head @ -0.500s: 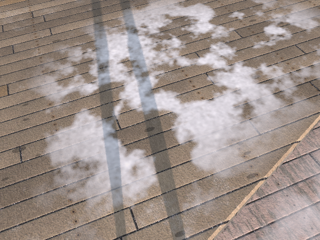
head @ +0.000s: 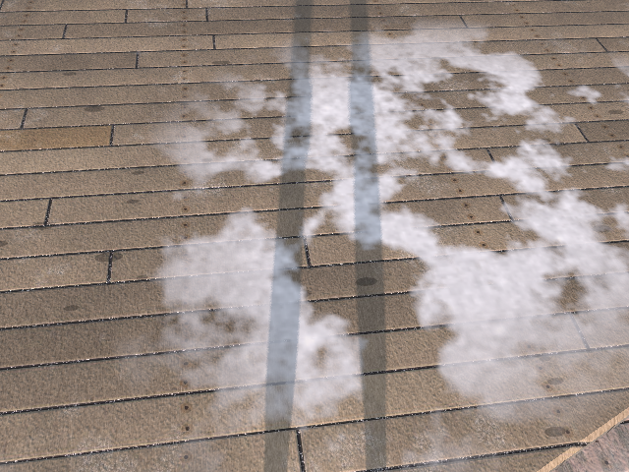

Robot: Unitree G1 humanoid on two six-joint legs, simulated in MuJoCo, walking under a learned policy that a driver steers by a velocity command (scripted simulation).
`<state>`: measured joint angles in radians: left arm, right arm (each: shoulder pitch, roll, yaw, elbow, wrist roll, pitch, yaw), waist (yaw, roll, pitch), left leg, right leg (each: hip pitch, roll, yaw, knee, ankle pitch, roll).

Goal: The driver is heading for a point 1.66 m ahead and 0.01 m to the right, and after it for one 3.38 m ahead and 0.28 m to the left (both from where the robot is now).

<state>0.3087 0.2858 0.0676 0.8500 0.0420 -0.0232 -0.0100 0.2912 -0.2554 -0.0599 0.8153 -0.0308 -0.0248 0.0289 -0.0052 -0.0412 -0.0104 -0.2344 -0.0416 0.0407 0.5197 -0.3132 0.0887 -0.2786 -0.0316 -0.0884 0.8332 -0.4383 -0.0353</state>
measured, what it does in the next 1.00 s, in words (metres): climbs: right foot 0.05 m higher, then left foot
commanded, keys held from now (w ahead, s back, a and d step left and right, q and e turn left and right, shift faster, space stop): w+q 0.18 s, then w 0.36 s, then w+e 0.14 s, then e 0.32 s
